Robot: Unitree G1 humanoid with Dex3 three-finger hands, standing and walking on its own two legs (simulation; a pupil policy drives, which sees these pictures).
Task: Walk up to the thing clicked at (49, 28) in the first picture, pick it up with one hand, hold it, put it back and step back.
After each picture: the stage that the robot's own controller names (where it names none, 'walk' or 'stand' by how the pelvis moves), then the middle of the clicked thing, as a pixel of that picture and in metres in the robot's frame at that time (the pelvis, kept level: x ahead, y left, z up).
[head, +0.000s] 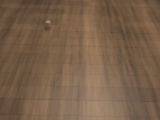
stand; (48, 25) +1.79 +0.40 -0.72
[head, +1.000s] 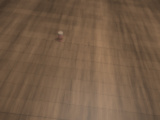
walk; (60, 36) +1.67 +0.14 -0.70
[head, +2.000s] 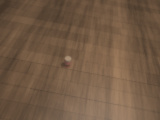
walk; (67, 62) +1.06 +0.04 -0.71
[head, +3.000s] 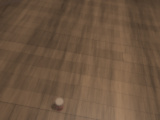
walk; (59, 104) +0.63 +0.10 -0.71
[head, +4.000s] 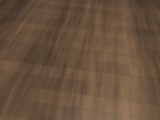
stand; out of the picture +0.41 +0.15 -0.70
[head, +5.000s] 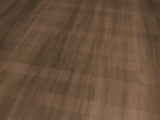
stand; out of the picture +0.37 +0.13 -0.72
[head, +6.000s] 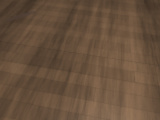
stand; out of the picture +0.37 +0.14 -0.72
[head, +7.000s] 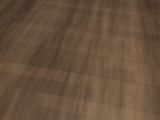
stand; out of the picture +0.36 +0.15 -0.72
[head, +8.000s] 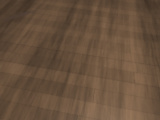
stand; out of the picture +0.35 +0.15 -0.72
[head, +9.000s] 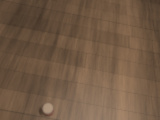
go down; (48, 110) +0.39 +0.14 -0.61
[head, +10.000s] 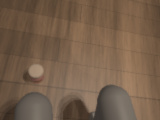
go down; (36, 74) +0.45 +0.14 -0.33
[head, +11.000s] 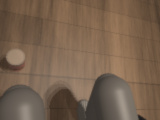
close in; (16, 60) +0.45 +0.16 -0.28
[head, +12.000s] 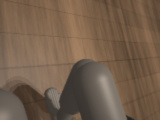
close in; out of the picture +0.45 +0.19 -0.24
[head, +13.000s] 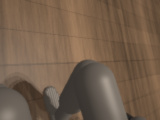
lift; out of the picture +0.44 +0.19 -0.25
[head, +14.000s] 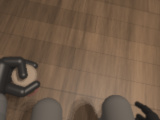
lift; (27, 81) +0.35 +0.18 -0.06
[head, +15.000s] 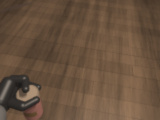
hold; (30, 103) +0.31 +0.17 -0.01
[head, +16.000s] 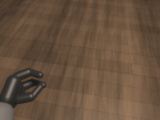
go down; out of the picture +0.27 +0.22 -0.70
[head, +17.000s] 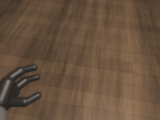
go down; out of the picture +0.33 +0.19 -0.69
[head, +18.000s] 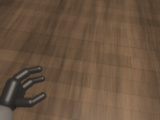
stand; out of the picture +0.37 +0.16 -0.69
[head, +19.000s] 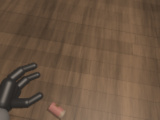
stand; (57, 110) +0.44 +0.11 -0.65
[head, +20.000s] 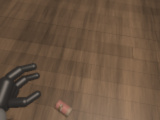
stand; (64, 108) +0.48 +0.08 -0.66
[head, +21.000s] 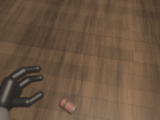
stand; (68, 106) +0.51 +0.05 -0.67
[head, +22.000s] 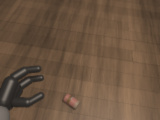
stand; (71, 101) +0.55 +0.02 -0.67
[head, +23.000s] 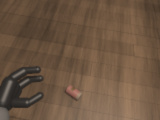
stand; (74, 92) +0.57 +0.00 -0.66
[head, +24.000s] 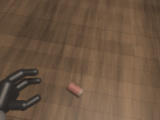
stand; (75, 89) +0.60 -0.01 -0.65
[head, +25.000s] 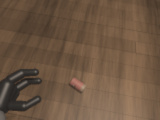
hold; (78, 85) +0.61 -0.03 -0.63
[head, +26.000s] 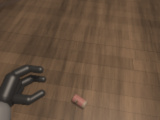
hold; (79, 101) +0.61 -0.03 -0.69
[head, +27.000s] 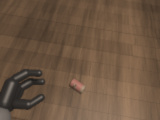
stand; (78, 85) +0.64 -0.03 -0.65
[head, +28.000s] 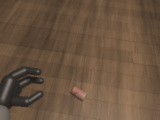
hold; (79, 93) +0.62 -0.03 -0.67
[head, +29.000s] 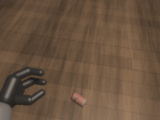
hold; (79, 99) +0.62 -0.03 -0.69
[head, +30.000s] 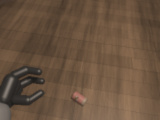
hold; (79, 98) +0.62 -0.03 -0.69
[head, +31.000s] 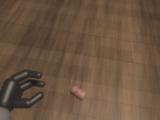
hold; (78, 92) +0.63 -0.03 -0.67
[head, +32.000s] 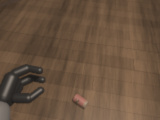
hold; (80, 101) +0.61 -0.03 -0.69
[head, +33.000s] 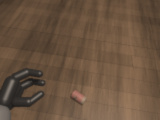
close; (79, 97) +0.62 -0.03 -0.68
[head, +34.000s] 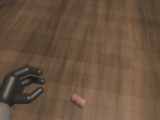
close; (79, 100) +0.61 -0.03 -0.69
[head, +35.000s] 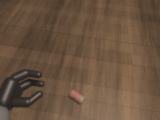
hold; (77, 96) +0.61 -0.02 -0.68
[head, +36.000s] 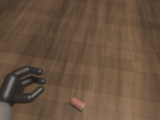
hold; (78, 103) +0.59 -0.02 -0.70
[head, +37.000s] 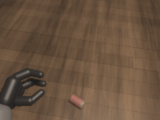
hold; (77, 101) +0.59 -0.01 -0.69
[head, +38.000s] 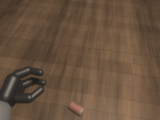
hold; (76, 108) +0.58 +0.00 -0.71
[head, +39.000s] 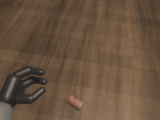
hold; (76, 102) +0.58 +0.00 -0.69
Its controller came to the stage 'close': yes
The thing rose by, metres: 0.70
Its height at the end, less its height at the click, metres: -0.02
